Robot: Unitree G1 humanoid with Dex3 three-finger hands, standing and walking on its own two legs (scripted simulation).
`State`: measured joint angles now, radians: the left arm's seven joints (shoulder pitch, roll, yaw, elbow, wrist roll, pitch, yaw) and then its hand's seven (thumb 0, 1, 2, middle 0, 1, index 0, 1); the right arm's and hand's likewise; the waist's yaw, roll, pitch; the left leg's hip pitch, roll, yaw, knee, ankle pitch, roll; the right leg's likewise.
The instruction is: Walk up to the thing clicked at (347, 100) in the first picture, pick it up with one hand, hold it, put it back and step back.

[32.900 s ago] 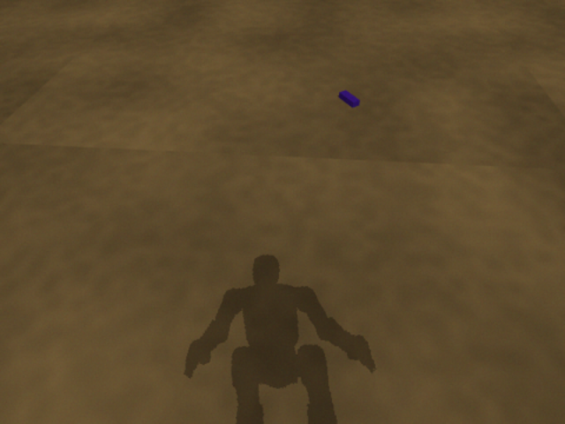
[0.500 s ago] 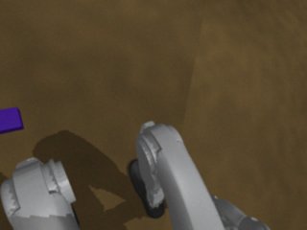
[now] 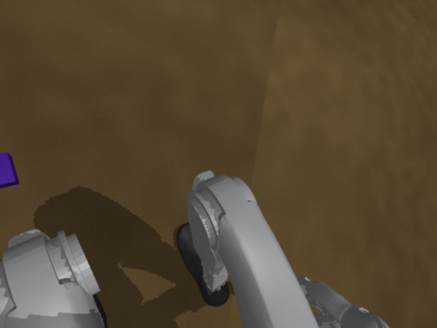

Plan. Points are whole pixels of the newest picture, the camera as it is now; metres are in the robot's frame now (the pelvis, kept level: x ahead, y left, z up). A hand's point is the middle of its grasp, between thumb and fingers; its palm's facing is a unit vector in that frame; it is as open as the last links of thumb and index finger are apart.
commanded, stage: open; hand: left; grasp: from above
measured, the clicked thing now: out of the picture +0.42 +0.30 -0.28
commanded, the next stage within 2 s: withdraw in 0.42 s
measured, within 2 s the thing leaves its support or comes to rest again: neither
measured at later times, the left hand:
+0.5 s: hand out of the picture +0.41 +0.30 -0.25, palm faces -0.46 -0.09 -0.88, open 13.9 cm
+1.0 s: hand out of the picture +0.44 +0.35 -0.12, palm faces -0.32 -0.06 -0.94, open 14.1 cm
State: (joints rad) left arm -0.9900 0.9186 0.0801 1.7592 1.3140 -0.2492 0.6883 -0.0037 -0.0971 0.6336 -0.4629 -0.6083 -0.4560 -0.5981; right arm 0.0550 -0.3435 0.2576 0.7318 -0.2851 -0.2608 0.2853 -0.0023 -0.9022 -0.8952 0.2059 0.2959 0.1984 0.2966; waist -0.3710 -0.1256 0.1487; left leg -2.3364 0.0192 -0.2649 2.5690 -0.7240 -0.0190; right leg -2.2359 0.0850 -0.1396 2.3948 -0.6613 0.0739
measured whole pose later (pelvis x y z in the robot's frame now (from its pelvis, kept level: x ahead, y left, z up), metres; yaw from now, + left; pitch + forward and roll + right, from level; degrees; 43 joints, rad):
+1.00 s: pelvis +0.01 +0.00 +0.03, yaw +3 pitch +34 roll -11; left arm -0.87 0.71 0.04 1.35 1.12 0.00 0.48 0.00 -0.49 0.97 -0.09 -0.99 -0.09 -0.97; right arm 0.13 -0.30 0.09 0.76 -0.15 -0.16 0.33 0.00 -0.90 -0.90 0.21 0.30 0.20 0.30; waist -0.24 0.04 -0.08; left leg -2.32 0.02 -0.19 2.44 -0.73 -0.01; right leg -2.23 0.05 -0.09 2.32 -0.70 0.06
